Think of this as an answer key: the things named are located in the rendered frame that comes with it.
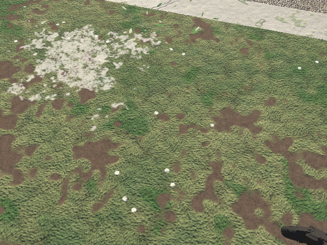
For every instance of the right robot hand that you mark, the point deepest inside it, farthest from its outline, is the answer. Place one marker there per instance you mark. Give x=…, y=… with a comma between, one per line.
x=309, y=235

